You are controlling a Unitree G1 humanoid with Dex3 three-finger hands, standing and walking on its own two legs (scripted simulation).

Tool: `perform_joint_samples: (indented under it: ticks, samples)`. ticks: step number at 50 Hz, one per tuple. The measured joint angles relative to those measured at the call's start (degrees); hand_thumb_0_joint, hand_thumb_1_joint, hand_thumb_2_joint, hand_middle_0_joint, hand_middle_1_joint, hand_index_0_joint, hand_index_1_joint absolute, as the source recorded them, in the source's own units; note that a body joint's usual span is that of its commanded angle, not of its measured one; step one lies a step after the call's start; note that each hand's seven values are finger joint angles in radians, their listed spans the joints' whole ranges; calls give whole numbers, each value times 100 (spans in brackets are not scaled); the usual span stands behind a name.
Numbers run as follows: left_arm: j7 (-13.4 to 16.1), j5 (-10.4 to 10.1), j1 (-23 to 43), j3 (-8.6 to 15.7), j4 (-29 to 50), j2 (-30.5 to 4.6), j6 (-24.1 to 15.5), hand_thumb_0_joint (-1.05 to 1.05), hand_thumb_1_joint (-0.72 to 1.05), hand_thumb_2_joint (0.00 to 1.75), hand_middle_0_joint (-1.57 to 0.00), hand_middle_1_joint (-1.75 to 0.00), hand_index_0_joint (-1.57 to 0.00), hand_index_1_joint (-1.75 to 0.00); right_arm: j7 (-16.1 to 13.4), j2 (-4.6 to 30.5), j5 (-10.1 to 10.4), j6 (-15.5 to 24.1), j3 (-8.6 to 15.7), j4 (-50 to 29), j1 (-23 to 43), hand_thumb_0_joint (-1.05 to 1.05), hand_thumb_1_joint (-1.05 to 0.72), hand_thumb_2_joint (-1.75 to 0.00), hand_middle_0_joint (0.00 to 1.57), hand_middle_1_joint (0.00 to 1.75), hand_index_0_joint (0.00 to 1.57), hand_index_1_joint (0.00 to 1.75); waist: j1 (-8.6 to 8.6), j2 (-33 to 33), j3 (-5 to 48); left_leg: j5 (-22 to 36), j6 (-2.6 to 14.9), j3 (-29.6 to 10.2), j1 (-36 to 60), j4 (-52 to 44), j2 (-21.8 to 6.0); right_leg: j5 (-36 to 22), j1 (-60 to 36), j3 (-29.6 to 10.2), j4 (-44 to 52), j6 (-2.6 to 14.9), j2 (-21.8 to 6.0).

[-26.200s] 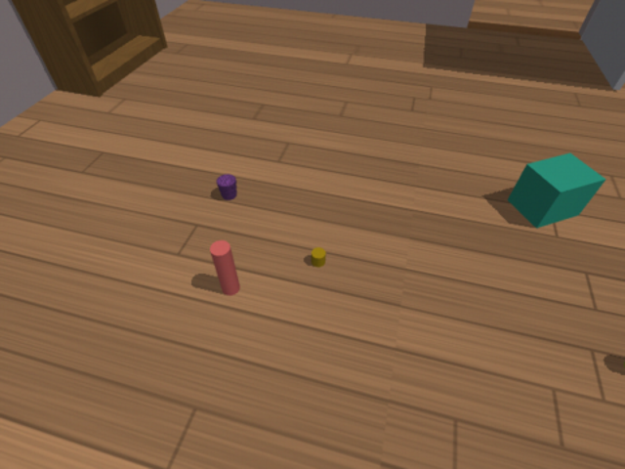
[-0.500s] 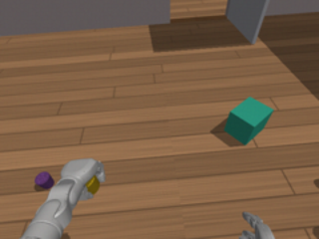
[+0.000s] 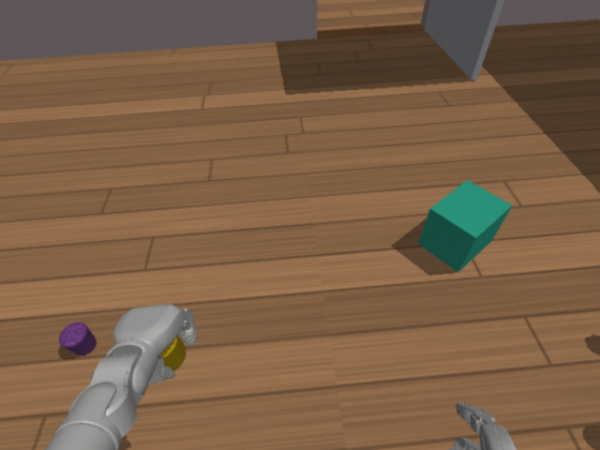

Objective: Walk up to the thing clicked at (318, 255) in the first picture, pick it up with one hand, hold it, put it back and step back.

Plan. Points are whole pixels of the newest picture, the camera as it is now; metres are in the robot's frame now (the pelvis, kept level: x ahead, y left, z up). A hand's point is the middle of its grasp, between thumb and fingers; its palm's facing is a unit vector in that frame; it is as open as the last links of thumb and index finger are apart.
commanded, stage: crouch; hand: left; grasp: from above
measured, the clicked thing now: (162, 349) +0.30 +0.23 -0.08
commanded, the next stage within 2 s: lower in 1.78 s
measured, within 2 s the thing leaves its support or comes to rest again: neither
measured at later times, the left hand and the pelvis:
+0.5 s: hand (189, 380) +0.31 +0.24 -0.27, palm faces -0.41 +0.03 -0.91, open 7.0 cm; pelvis -0.05 +0.01 -0.15, yaw +0 degrees
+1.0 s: hand (204, 404) +0.33 +0.26 -0.48, palm faces -0.45 -0.01 -0.89, open 6.9 cm; pelvis -0.07 +0.01 -0.32, yaw -2 degrees
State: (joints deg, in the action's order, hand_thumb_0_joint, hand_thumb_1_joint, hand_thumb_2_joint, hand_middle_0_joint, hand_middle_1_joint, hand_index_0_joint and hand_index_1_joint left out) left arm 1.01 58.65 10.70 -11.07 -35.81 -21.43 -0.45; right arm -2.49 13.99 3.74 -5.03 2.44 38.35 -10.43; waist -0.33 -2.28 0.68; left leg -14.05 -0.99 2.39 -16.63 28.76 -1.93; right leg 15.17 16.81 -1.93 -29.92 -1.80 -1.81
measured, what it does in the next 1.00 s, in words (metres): lowers itself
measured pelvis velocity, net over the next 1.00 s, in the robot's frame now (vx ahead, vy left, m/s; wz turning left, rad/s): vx -0.07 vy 0.01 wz -0.03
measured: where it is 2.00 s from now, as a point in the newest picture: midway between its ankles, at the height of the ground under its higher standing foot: outside the picture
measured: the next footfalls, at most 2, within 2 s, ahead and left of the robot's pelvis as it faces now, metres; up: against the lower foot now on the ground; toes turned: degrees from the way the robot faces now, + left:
none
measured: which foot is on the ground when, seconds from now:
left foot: down 0.00-1.00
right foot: down 0.00-1.00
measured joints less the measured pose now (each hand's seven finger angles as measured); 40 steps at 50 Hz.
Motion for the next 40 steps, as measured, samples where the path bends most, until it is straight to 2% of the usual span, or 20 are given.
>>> perform_joint_samples:
  ticks: [8, 16, 21, 28, 35, 40]
  samples:
    - [829, 382, 488, 30, -1131, 78, -161, -5, 25, 47, -69, -55, -88, -58, 142, 10, -172, 20, 78, 123, 10, 1, -90, -89, 20, 30, 20, 30, 98, 158, 120, -289, -11, -112, -1033, 874, -12, 283, 959, 75, -800, 11, 7]
    - [1619, 778, 1275, 227, -2305, 83, -302, -6, 27, 43, -70, -53, -92, -57, 258, 126, -364, 156, 235, 171, -200, 1, -90, -89, 20, 30, 20, 30, 302, 201, 574, -1011, -18, -237, -3254, 2902, -62, 965, 3096, 106, -2709, -32, 55]
    - [1961, 904, 1696, 431, -2701, 2, -363, -7, 28, 42, -71, -52, -94, -56, 233, 180, -478, 291, 298, 253, -286, 1, -90, -89, 20, 30, 20, 30, 455, 132, 859, -1445, 11, -305, -4789, 4261, -76, 1385, 4592, 102, -4018, -60, 79]
    - [2155, 887, 2187, 704, -2947, -146, -270, -7, 27, 42, -72, -51, -95, -54, 177, 91, -618, 434, 311, 460, -232, 1, -90, -89, 20, 30, 20, 30, 607, -8, 1082, -1857, 67, -372, -6587, 5828, -74, 1789, 6351, 74, -5544, -106, 106]
    - [2028, 851, 2540, 920, -3151, -356, -358, -6, 27, 43, -72, -51, -95, -56, 259, -77, -711, 591, 193, 504, -127, 1, -90, -89, 20, 30, 20, 30, 689, -71, 1091, -2036, 98, -445, -7921, 6911, -40, 1995, 7638, 73, -6610, -120, 108]
    - [1996, 922, 2649, 1009, -3176, -537, -581, -6, 27, 43, -72, -51, -96, -56, 365, -120, -767, 738, 109, 529, -28, 1, -90, -89, 20, 30, 20, 30, 714, -55, 1080, -2150, 90, -544, -8729, 7580, -5, 2138, 8387, 122, -7252, -125, 105]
